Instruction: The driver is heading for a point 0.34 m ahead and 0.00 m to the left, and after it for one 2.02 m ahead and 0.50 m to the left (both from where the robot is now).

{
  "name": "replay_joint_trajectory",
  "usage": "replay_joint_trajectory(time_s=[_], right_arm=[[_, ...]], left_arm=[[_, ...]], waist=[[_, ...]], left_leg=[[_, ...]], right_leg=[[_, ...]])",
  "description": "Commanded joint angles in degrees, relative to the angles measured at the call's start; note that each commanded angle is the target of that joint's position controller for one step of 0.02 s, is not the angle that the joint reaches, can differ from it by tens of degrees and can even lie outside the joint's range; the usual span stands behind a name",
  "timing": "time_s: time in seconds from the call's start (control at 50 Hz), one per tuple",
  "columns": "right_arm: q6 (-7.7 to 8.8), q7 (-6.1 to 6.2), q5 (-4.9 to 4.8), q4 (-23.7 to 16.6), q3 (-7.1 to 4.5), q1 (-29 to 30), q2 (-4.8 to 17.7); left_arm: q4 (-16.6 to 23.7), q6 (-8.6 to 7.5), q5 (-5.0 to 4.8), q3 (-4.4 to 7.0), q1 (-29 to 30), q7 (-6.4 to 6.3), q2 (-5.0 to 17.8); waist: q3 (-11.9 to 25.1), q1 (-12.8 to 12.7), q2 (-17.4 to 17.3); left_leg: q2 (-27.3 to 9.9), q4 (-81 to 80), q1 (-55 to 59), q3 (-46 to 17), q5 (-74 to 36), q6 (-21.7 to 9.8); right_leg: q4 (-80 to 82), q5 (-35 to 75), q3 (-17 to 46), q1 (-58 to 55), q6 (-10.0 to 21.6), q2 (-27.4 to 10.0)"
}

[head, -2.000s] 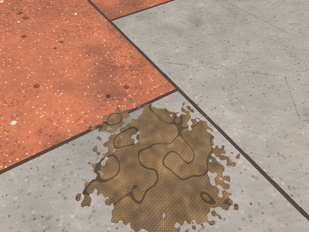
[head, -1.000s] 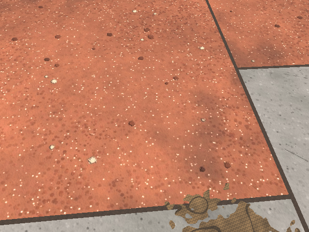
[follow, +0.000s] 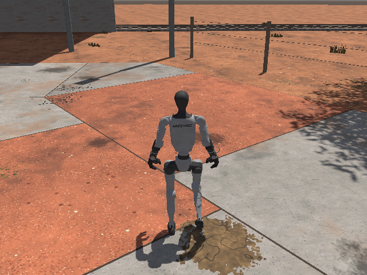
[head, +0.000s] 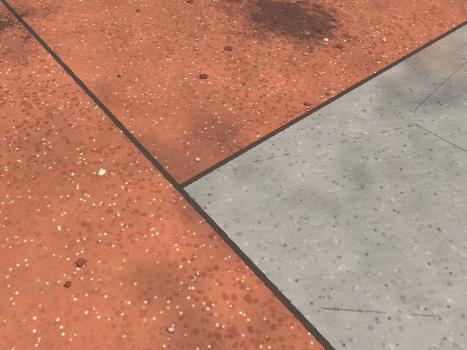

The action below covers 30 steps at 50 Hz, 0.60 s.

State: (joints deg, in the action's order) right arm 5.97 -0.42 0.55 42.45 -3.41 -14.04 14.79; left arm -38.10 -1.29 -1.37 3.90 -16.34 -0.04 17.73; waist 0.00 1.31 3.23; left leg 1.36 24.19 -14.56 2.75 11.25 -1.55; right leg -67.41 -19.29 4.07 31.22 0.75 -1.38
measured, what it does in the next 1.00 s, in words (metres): walks ahead, turning left: right foot, then left foot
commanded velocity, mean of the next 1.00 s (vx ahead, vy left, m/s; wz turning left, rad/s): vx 0.50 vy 0.00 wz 0.21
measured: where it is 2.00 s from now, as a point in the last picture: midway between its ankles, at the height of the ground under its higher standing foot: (162, 205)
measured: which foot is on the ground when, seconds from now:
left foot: down 0.00-0.34, up 0.36-0.84, down 0.86-1.00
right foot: up 0.00-0.30, down 0.32-0.84, up 0.86-1.00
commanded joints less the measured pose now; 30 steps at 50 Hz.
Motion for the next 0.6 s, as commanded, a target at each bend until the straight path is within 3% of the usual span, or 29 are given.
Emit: replay_joint_trajectory(time_s=[0.02, 0.12, 0.22, 0.26, 0.28, 0.3, 0.32, 0.34, 0.36, 0.38, 0.4, 0.42, 0.44, 0.5, 0.56, 0.6], right_arm=[[1.11, -0.2, -0.08, -1.07, -1.64, -0.92, 7.17], [0.42, -0.12, -1.09, 1.71, -1.97, -1.99, 9.58], [-0.96, -0.21, -2.17, 4.9, -2.12, -7.02, 11.77], [-1.68, -0.14, -2.62, 5.9, -2.23, -7.58, 12.41], [-2.04, -0.04, -2.78, 6.16, -2.22, -6.94, 12.93], [-2.28, 0.07, -2.9, 6.33, -1.92, -6.52, 12.55], [-2.02, 0.15, -2.15, 5.63, -0.99, -6.18, 10.48], [-1.06, -0.13, -0.86, 3.27, 1.12, -9.62, 4.13], [-0.07, -0.2, -1.76, 4.17, 0.94, -10.4, 5.65], [0.01, -0.37, -3.4, 3.33, -0.61, -6.75, 10.04], [-0.15, -0.35, -3.45, 2.54, -0.62, -3.63, 9.71], [-0.61, -0.1, -2.68, 2.59, -0.75, -2.23, 8.92], [-1.5, 0.14, -2.24, 3.04, -1.1, -3.08, 8.38], [-3.59, 0.3, -2.37, 3.73, -0.83, -4.88, 5.02], [-4.0, 0.33, -2.05, 2.25, -0.97, -0.98, 4.44], [-3.74, -0.35, -1.84, 1.34, -0.73, 1.89, 3.79]], left_arm=[[4.93, -0.61, 0.19, 0.48, 1.41, 0.16, 1.5], [6.1, -1.84, 0.77, -0.68, 8.89, 1.12, -0.06], [8.61, -2.62, -0.01, -0.9, 16.75, 2.41, 0.16], [9.12, -2.86, 0.13, -0.44, 16.79, 2.61, 1.31], [8.43, -3.06, 0.37, 0.25, 13.5, 2.51, 2.46], [6.13, -3.15, 0.76, 1.53, 6.11, 2.16, 4.53], [3.88, -3.0, 1.34, 3.01, -3.4, 1.41, 7.9], [3.34, -2.57, 2.71, 4.26, -10.14, 0.55, 14.16], [3.16, -2.53, 2.41, 3.47, -11.37, 0.59, 11.5], [2.69, -2.7, 1.95, 2.23, -8.23, 0.81, 8.02], [2.5, -2.87, 1.42, 1.49, -4.63, 0.94, 5.83], [2.17, -3.15, 1.36, 0.94, -0.99, 1.21, 3.85], [2.01, -3.77, 1.51, 0.59, 1.55, 1.4, 2.37], [0.23, -5.39, 2.13, 1.08, 3.86, 1.3, 2.2], [-1.94, -5.68, 2.56, 1.61, 2.62, 0.46, 3.04], [-2.87, -5.47, 2.4, 1.87, 2.18, -0.04, 3.89]], waist=[[-0.91, -0.33, -8.9], [-1.47, 1.22, -7.28], [-3.36, 3.73, -8.04], [-3.47, 2.53, -8.87], [-1.84, -0.11, -9.11], [2.48, -4.22, -8.16], [9.46, -8.53, -6.43], [18.49, -8.47, 6.87], [24.02, -8.86, 9.99], [14.83, -8.36, 6.13], [8.81, -6.62, 4.76], [4.9, -4.68, 2.82], [2.69, -2.69, 3.98], [0.49, -0.05, 2.56], [-1.55, -0.46, 0.78], [-2.37, -1.17, 0.39]], left_leg=[[-15.1, -14.43, 6.24, -14.12, -5.85, -10.13], [-14.07, -15.14, 8.67, -6.55, -13.99, -9.78], [-15.91, -13.56, 12.51, -5.32, -13.95, -8.52], [-17.17, -10.87, 14.63, -6.08, -19.01, -7.81], [-16.63, -6.89, 14.58, -5.63, -26.58, -7.06], [-14.27, 1.55, 12.63, -3.59, -34.07, -5.77], [-11.46, 14.29, 3.79, -1.78, -28.33, -3.61], [-3.26, 37.38, -18.59, 0.8, -0.91, 0.66], [-0.62, 47.79, -25.06, -8.49, 21.82, 0.8], [-3.58, 51.28, -29.7, -10.03, 18.88, 0.49], [-6.14, 49.5, -29.83, -8.27, 14.18, 0.28], [-7.81, 46.54, -28.07, -7.7, 10.15, 0.54], [-9.21, 44.19, -24.79, -8.14, 6.89, 0.83], [-9.31, 42.65, -21.45, -8.52, 1.38, 1.95], [-8.91, 36.23, -25.8, -10.02, -5.51, 2.53], [-8.51, 28.98, -25.63, -8.94, -11.3, 2.29]], right_leg=[[3.61, 3.85, 2.51, 9.41, -0.5, -3.47], [21.21, 15.99, -0.82, 8.07, -0.75, -3.96], [32.3, 16.22, -4.23, 3.81, 0.65, -2.18], [35.46, 12.32, -4.89, 0.83, 2.36, -1.09], [37.88, 11.91, -5.86, -4.91, 3.41, 0.42], [40.57, 13.95, -7.05, -16.05, 4.87, 2.1], [38.44, 16.17, -2.59, -32.38, 7.02, -2.41], [39.92, 11.41, 21.17, -54.01, 14.26, -19.1], [47.37, 6.97, 36.33, -53.84, 17.49, -24.06], [48.28, 5.19, 27.76, -46.98, 14.91, -21.85], [49.69, 6.49, 19.27, -39.38, 12.94, -19.03], [52.06, 8.06, 13.88, -32.54, 11.66, -16.38], [54.49, 10.72, 9.42, -27.33, 10.66, -14.43], [58.98, 18.25, 1.66, -21.44, 10.81, -13.56], [59.92, 22.83, -4.06, -23.29, 10.45, -13.41], [60.34, 22.96, -7.68, -24.41, 9.55, -12.75]])
Next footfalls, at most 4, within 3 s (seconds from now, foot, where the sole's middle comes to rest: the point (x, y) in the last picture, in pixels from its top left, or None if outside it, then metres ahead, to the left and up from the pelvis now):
0.32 right None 0.32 -0.17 -0.78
0.86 left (192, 321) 0.59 0.11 -0.78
1.34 right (219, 225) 0.92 0.03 -0.78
1.86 left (118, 200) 1.02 0.38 -0.78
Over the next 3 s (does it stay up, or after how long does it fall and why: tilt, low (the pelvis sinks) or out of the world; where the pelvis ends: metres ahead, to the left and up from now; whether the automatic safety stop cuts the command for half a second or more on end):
stays up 1.52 0.48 -0.01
